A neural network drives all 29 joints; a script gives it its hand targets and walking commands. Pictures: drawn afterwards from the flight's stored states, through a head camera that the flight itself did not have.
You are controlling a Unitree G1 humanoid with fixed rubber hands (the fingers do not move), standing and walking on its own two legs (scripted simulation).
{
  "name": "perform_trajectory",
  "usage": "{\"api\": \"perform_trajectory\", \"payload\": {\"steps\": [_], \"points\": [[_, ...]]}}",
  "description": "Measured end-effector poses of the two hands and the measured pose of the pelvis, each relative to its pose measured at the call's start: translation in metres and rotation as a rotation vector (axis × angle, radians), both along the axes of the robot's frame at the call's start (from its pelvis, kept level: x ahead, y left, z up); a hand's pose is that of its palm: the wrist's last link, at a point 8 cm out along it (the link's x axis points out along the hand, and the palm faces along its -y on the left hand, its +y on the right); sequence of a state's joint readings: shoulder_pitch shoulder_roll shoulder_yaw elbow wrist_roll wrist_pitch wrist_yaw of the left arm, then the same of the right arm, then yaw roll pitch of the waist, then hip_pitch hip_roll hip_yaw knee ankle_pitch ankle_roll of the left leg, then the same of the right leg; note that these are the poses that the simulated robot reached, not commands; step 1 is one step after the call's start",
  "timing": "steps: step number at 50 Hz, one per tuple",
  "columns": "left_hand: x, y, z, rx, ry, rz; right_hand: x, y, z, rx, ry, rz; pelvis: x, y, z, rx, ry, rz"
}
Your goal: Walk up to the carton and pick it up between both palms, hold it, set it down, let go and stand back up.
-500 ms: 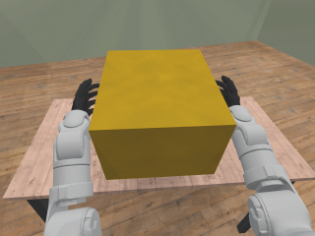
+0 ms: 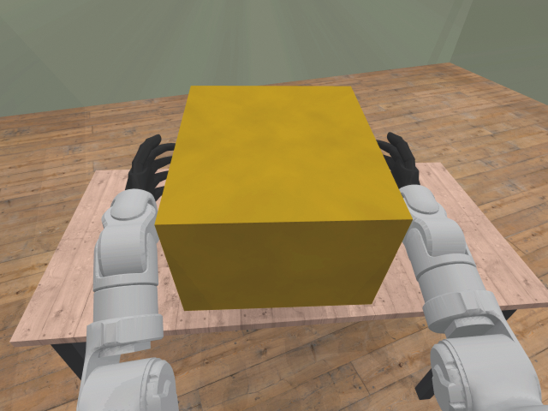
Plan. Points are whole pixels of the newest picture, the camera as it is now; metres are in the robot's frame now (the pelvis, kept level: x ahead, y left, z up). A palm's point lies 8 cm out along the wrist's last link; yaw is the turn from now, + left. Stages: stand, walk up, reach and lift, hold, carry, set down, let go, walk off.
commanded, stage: hold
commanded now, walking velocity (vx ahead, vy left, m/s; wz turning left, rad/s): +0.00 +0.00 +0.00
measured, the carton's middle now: (275, 187) +0.41 +0.01 +0.15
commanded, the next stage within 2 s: none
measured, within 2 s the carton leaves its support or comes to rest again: neither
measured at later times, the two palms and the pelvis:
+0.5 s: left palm (140, 191) +0.35 +0.19 +0.18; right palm (398, 179) +0.37 -0.17 +0.20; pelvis +0.01 +0.00 +0.00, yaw +0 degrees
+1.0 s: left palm (141, 193) +0.35 +0.19 +0.18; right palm (400, 181) +0.37 -0.17 +0.19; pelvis +0.01 +0.00 +0.00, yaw +0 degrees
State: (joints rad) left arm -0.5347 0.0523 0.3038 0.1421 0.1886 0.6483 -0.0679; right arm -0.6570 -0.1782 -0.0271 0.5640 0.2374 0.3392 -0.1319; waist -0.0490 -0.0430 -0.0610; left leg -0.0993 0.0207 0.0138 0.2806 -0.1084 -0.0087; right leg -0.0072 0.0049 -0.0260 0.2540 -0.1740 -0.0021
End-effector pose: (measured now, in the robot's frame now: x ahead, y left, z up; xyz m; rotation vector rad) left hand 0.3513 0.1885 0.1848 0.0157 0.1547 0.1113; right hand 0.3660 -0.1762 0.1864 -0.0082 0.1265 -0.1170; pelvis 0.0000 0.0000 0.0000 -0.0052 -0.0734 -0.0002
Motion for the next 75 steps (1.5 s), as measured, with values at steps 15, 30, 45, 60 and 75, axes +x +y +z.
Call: {"api": "perform_trajectory", "payload": {"steps": [15, 30, 45, 60, 75], "points": [[0.000, 0.002, -0.001, 0.000, -0.003, -0.001, 0.001, 0.002, 0.001, -0.006, -0.003, 0.003, 0.002, 0.000, 0.000, 0.000, 0.000, 0.004], [0.002, 0.006, -0.001, -0.009, -0.004, 0.017, 0.009, 0.007, 0.010, -0.016, -0.004, 0.019, 0.007, -0.001, 0.000, 0.002, 0.007, 0.007], [-0.001, 0.002, -0.002, -0.001, -0.004, 0.011, 0.004, 0.003, 0.006, -0.008, -0.004, 0.013, 0.007, 0.000, 0.000, 0.002, 0.001, 0.002], [-0.001, 0.004, 0.002, -0.009, -0.006, 0.015, 0.005, 0.004, 0.010, -0.010, -0.005, 0.016, 0.004, -0.001, 0.000, 0.002, 0.002, 0.004], [0.000, 0.000, -0.003, 0.004, 0.002, -0.005, -0.001, 0.000, -0.001, 0.000, 0.003, -0.003, 0.001, 0.001, 0.000, -0.001, -0.004, 0.004]]}}
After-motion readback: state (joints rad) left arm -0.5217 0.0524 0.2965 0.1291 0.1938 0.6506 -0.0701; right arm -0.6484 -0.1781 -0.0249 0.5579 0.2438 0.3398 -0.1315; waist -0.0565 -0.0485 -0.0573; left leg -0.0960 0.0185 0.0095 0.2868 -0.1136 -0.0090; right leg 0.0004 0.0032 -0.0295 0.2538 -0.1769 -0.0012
